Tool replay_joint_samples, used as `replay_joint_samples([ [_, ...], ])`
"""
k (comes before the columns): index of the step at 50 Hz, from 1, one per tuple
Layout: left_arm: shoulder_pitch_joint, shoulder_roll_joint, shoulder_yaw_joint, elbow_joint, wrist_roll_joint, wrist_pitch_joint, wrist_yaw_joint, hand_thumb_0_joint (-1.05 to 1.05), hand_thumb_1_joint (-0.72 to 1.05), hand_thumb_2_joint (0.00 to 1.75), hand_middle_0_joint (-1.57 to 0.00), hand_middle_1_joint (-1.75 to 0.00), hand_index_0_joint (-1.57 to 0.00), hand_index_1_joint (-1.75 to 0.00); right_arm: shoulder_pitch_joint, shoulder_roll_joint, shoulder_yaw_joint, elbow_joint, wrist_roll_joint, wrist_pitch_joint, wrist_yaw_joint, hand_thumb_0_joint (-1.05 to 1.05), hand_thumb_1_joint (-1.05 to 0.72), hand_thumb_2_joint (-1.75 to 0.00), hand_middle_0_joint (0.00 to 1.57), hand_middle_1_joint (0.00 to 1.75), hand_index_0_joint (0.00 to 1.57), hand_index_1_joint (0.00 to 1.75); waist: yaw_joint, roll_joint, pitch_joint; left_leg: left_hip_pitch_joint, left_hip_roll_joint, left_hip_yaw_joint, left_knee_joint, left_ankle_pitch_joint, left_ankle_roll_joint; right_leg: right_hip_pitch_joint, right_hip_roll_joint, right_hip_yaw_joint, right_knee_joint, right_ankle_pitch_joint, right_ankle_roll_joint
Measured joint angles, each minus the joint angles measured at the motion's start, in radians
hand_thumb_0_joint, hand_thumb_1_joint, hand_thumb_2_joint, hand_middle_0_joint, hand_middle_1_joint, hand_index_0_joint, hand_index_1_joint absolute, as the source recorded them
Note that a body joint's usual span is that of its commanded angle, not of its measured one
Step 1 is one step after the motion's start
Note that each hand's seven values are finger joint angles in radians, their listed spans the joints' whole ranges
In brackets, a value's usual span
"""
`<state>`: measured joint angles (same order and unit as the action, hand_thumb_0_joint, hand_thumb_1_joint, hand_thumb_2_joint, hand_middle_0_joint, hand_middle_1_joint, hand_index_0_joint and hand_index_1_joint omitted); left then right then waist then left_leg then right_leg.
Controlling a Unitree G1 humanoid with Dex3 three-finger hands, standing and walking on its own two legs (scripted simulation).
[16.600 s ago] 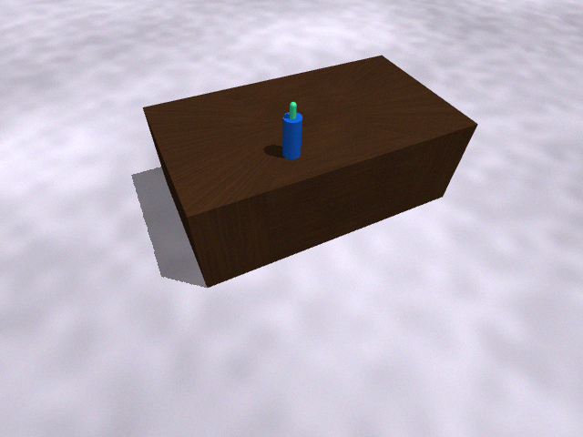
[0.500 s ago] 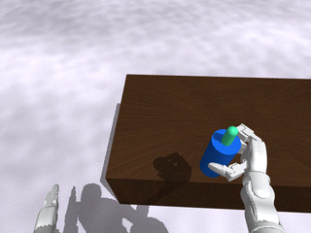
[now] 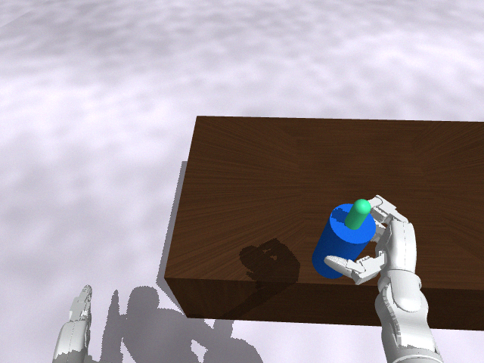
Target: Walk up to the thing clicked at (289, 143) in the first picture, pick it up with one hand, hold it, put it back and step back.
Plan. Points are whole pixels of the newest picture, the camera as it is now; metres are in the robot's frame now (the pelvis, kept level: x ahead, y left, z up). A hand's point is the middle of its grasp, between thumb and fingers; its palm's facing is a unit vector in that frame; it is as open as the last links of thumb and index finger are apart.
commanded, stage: hold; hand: right
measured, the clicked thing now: (343, 237) +0.31 -0.15 +0.04
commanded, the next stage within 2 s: crouch in 0.70 s
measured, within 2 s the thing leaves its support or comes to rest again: neither
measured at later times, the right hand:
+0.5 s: hand (354, 239) +0.32 -0.17 +0.02, palm faces +0.20 +0.98 -0.03, open 10.3 cm
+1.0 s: hand (352, 232) +0.33 -0.17 +0.02, palm faces +0.21 +0.98 -0.02, open 10.2 cm
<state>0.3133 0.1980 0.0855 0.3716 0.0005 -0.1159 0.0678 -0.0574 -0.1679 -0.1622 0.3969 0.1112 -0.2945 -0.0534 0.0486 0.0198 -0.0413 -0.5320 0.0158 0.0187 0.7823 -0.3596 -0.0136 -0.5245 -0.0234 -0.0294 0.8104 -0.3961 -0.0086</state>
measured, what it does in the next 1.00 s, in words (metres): stands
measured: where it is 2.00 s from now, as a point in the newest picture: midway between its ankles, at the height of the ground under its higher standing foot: outside the picture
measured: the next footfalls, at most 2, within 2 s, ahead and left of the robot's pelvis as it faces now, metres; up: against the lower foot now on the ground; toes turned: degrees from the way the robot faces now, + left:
none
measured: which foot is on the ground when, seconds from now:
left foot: down 0.00-1.00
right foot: down 0.00-1.00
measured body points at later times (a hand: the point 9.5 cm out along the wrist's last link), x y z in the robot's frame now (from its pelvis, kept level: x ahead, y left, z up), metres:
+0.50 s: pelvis +0.00 +0.00 +0.00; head +0.04 -0.01 +0.45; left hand +0.16 +0.26 -0.04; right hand +0.30 -0.23 +0.02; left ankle +0.02 +0.13 -0.71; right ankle +0.01 -0.11 -0.71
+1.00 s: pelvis +0.00 +0.00 +0.00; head +0.04 -0.01 +0.45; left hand +0.16 +0.26 -0.05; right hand +0.32 -0.23 +0.02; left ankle +0.02 +0.13 -0.71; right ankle +0.01 -0.11 -0.71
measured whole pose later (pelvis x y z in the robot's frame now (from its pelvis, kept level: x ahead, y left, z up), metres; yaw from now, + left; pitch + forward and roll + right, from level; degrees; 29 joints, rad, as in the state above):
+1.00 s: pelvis +0.00 +0.00 +0.00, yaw +0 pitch +7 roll +1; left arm 0.32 0.19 0.07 0.35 0.00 -0.11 0.06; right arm -0.12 -0.16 -0.19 0.47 0.11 -0.31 -0.06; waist 0.06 0.02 -0.04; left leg -0.56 0.02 0.02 0.80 -0.36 -0.01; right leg -0.55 -0.02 -0.03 0.82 -0.40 -0.01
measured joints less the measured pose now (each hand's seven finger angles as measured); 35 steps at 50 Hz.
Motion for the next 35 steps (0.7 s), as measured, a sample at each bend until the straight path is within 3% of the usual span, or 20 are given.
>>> replay_joint_samples([
  [35, 0.009, -0.001, -0.001, -0.009, 0.0, -0.006, -0.001, -0.01, -0.54, 0.06, -0.06, -0.06, -0.05, -0.06, 0.01, -0.002, 0.001, -0.014, 0.003, -0.006, -0.005, -0.06, 0.61, -0.9, 0.8, 1.27, 0.88, 1.31, -0.001, -0.002, -0.004, -0.007, -0.001, 0.002, 0.008, -0.005, 0.002, -0.007, 0.0, 0.003, 0.008, -0.004, 0.001],
])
